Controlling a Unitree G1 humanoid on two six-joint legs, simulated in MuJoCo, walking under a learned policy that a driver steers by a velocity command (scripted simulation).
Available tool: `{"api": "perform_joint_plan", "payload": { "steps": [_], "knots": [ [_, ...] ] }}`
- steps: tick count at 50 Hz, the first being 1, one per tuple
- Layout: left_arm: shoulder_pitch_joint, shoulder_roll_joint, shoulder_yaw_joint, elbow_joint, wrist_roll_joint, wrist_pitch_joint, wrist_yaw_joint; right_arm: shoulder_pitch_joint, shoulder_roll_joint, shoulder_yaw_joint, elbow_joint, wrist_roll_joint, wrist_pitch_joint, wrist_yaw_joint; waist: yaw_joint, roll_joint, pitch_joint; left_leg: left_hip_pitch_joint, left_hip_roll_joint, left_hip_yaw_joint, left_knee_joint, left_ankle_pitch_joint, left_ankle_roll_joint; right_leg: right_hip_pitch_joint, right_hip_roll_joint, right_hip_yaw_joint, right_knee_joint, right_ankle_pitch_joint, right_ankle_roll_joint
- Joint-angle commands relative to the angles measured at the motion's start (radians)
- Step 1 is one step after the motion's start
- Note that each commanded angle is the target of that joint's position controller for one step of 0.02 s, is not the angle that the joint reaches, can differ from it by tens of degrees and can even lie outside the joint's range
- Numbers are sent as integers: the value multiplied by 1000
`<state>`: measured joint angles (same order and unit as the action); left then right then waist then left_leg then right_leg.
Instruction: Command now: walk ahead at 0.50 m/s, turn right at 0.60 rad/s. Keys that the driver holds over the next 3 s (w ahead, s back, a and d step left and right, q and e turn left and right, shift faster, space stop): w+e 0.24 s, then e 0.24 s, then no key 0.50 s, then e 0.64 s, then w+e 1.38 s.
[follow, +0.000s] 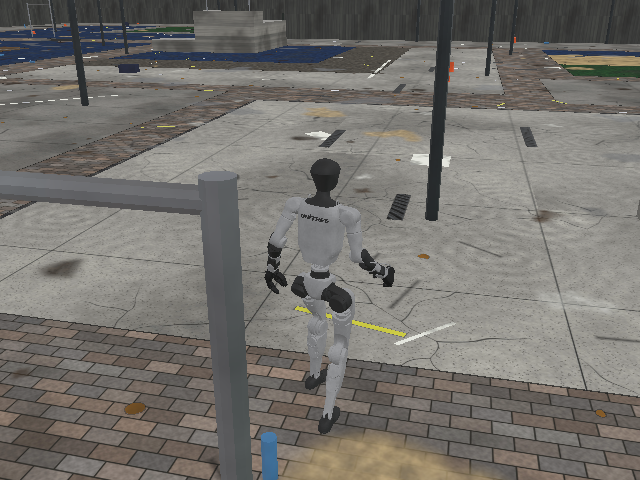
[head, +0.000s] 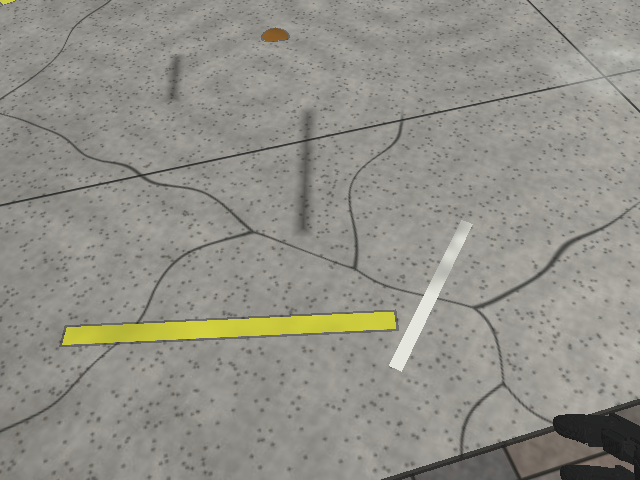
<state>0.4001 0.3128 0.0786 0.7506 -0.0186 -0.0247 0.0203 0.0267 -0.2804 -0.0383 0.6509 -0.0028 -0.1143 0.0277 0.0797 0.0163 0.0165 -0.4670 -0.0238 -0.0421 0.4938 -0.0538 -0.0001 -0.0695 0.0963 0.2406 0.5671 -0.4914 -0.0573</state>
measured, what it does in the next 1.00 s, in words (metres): walks ahead, turning right: right foot, then left foot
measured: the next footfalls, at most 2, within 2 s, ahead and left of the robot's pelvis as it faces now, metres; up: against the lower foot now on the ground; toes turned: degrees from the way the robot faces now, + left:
right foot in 0.48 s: +0.36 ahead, -0.17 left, +0.00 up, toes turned -18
left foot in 0.90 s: +0.42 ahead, +0.06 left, +0.00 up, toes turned -23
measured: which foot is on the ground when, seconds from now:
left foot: down 0.00-0.48, up 0.50-0.88, down 0.90-1.00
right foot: down 0.00-0.00, up 0.02-0.46, down 0.48-1.00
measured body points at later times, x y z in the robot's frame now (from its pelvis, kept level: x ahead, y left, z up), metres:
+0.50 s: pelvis +0.23 -0.04 +0.00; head +0.27 -0.07 +0.44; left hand +0.52 +0.14 -0.07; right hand +0.20 -0.34 -0.13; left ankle +0.13 +0.12 -0.70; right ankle +0.33 -0.15 -0.73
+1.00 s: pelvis +0.32 -0.05 +0.01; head +0.34 -0.05 +0.46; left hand +0.55 +0.12 -0.10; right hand +0.33 -0.34 -0.10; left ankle +0.38 +0.08 -0.72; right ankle +0.33 -0.16 -0.72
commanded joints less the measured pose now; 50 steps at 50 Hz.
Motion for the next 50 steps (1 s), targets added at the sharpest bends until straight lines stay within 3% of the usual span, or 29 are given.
{"api": "perform_joint_plan", "payload": {
  "steps": [1, 2, 3, 4, 5, 7, 9, 12, 17, 20, 22, 23, 24, 25, 26, 27, 28, 29, 30, 32, 35, 42, 44, 45, 46, 47, 48, 49, 50],
  "knots": [
    [100, -2, -16, -111, -20, -21, -3, 343, -280, -93, 15, -21, -3, -8, -114, 349, -363, 835, 432, -682, -142, -313, 252, -571, 25, -44, 603, -114, 18],
    [81, 107, 2, -82, -28, -20, 0, 314, -182, -72, -5, 2, 2, -4, -131, 223, -279, 784, 436, -738, -193, -531, 229, -681, -62, -19, 728, -75, 34],
    [-32, 155, 17, -95, -22, -16, -1, 273, -132, -59, -11, 6, 9, -10, -157, 123, -153, 663, 397, -575, -208, -502, 190, -707, -94, -51, 749, 20, 42],
    [-85, 146, 18, -105, -11, -12, 1, 226, -121, -52, -12, -3, 15, -13, -141, 49, -81, 542, 357, -448, -222, -368, 171, -674, -127, -85, 729, 88, 49],
    [-120, 130, 20, -117, -1, -12, -1, 203, -106, -48, 0, -8, 18, -15, -126, 43, -24, 455, 321, -356, -243, -249, 171, -658, -154, -87, 684, 136, 51],
    [-102, 88, 17, -117, -12, -3, -10, 190, -88, -44, 14, -11, 10, -19, -98, 96, -10, 375, 276, -220, -290, -139, 163, -587, -190, -108, 628, 176, 50],
    [-126, 54, 10, -130, -11, 8, -12, 198, -97, -49, 35, 0, 1, -19, -97, 92, 5, 360, 281, -141, -322, -63, 181, -608, -203, -127, 578, 194, 55],
    [-183, 36, 2, -154, -3, 8, -19, 214, -134, -63, 61, 0, 1, -22, -105, 63, 13, 394, 297, -51, -347, 38, 199, -660, -217, -134, 460, 292, 69],
    [-299, 13, -6, -181, 8, -8, -53, 192, -173, -69, 83, 7, 34, -43, -130, 62, 24, 375, 240, 173, -280, 392, 143, -503, -165, -251, 148, 523, 67],
    [-312, 45, 11, -203, 5, 1, -73, 201, -205, -80, 95, 35, 52, -49, -113, 83, -2, 446, 267, 194, -193, 479, 119, -437, -133, -274, 59, 469, 31],
    [-210, 96, 39, -185, 12, 8, -76, 173, -223, -89, 86, 55, 63, -55, -45, 86, -58, 459, 267, 210, -19, 613, 94, -304, -79, -304, 4, 407, -15],
    [-87, 138, 65, -151, 13, 9, -68, 164, -202, -83, 79, 57, 67, -56, 20, 50, -118, 411, 227, 234, 158, 565, 62, -140, -43, -310, -73, 487, -50],
    [-2, 207, 87, -140, 11, 14, -44, 214, -159, -66, 69, 23, 65, -50, 47, -84, -179, 212, 164, 241, 434, 211, -1, 93, -138, -159, -99, 808, -107],
    [-67, 292, 82, -179, 23, 17, -23, 326, -49, -28, 46, -46, 61, -34, -87, -334, -276, -119, 13, 181, 798, -687, -67, 345, -397, 216, 20, 1290, -279],
    [-88, 243, 64, -226, 34, 7, -35, 343, -128, -28, 59, -11, 55, -23, -32, -214, -500, -151, 2, -36, 930, -679, -60, 358, -505, 428, -102, 1003, -388],
    [-139, 179, 47, -227, 29, 0, -43, 223, -182, -44, 47, 27, 62, -23, -10, -98, -376, -198, 45, -42, 912, -562, -46, 258, -438, 303, -152, 844, -331],
    [-186, 141, 34, -211, 10, -2, -42, 185, -168, -41, 39, 23, 71, -34, -38, -55, -252, -221, 83, -23, 832, -479, -41, 130, -384, 199, -169, 740, -268],
    [-218, 111, 22, -206, 5, -1, -39, 173, -160, -40, 52, 8, 83, -47, -59, -29, -191, -179, 112, -27, 766, -432, -46, 10, -346, 148, -191, 691, -230],
    [-248, 108, 18, -202, 14, 1, -35, 187, -166, -44, 54, 4, 97, -53, -91, -56, -159, -104, 119, -29, 721, -402, -50, -102, -320, 107, -215, 686, -216],
    [-275, 114, 17, -193, 37, -4, -29, 231, -147, -42, 70, 1, 112, -58, -119, -98, -160, -4, 101, -6, 680, -360, -63, -210, -291, 45, -241, 738, -217],
    [-277, 106, 13, -165, 36, -6, -17, 216, -110, -31, 73, -5, 121, -68, -113, -97, -168, 23, 98, -6, 530, -315, -81, -218, -269, -5, -243, 720, -210],
    [-275, 76, -7, -104, 40, 19, -17, 134, -93, -23, 67, 2, 127, -61, -69, -131, -95, 154, 85, 7, 197, -265, -63, -253, -255, 39, -261, 261, -172],
    [-273, 41, -23, -83, 30, 24, -18, 174, -68, -16, 85, -10, 117, -51, -107, -104, -84, 278, 67, 31, -20, -140, -35, -280, -223, 29, -221, 210, -118],
    [-226, 18, -31, -62, 35, 20, -17, 184, -92, -17, 84, -23, 112, -48, -99, -68, -85, 340, 118, -25, -71, -45, -11, -305, -188, 12, -192, 183, -64],
    [-171, 19, -29, -53, 47, 13, -19, 168, -166, -29, 70, -29, 111, -50, -44, 61, -79, 353, 216, -106, -64, 80, 36, -335, -114, -56, -117, 128, -18],
    [-174, 9, -26, -49, 40, 12, -17, 133, -149, -30, 90, -26, 109, -45, -21, 171, -68, 200, 220, -126, -100, -133, 81, -234, -65, -148, -115, 167, 20],
    [-231, 38, -22, -48, 47, 16, -14, 106, -93, -16, 77, -24, 101, -37, -48, 130, -41, 133, 181, -110, -131, -262, 63, -163, -75, -137, -104, 230, 32],
    [-263, 44, -16, -52, 42, 24, -11, 109, -83, -11, 84, -26, 93, -35, -58, 117, -34, 114, 156, -80, -130, -295, 33, -142, -82, -129, -98, 259, 21],
    [-273, 58, -10, -51, 33, 35, -6, 107, -108, -17, 79, -22, 87, -37, -67, 109, -12, 135, 134, -49, -111, -263, 14, -177, -86, -112, -91, 275, 4]
  ]
}}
